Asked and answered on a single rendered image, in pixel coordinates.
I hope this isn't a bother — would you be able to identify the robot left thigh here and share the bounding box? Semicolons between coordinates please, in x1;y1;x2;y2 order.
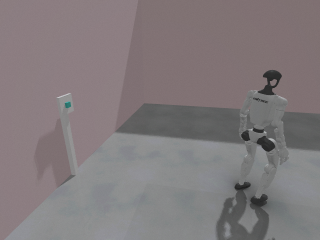
241;129;257;165

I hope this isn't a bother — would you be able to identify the right robot hand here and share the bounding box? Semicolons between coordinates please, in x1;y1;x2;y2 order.
276;148;289;165

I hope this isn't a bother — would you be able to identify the robot torso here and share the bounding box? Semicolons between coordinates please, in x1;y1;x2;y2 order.
248;89;277;145

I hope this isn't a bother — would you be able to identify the panel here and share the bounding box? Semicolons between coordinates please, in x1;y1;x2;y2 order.
56;93;79;176

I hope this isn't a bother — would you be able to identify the left robot hand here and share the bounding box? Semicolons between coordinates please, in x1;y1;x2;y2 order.
238;127;247;140

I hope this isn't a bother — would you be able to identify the robot right forearm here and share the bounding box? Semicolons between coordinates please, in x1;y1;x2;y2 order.
274;121;286;150

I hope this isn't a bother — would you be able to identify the button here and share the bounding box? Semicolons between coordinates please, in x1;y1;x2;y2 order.
65;101;71;108

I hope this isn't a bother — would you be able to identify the right robot upper arm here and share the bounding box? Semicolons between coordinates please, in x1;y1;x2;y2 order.
271;95;288;128

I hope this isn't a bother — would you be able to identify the left robot upper arm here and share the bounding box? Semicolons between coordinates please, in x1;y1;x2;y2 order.
240;90;257;116

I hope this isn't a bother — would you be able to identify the robot left forearm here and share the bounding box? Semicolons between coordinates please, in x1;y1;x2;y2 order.
239;112;247;128

